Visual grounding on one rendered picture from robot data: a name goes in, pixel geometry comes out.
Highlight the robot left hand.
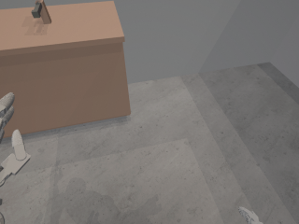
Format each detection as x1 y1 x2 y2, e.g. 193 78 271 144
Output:
0 92 31 187

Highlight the robot right hand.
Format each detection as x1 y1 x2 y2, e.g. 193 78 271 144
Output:
238 206 263 224

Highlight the tap lever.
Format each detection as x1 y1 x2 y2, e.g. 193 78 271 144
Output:
31 1 42 19

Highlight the counter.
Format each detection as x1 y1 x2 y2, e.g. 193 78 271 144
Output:
0 0 131 138

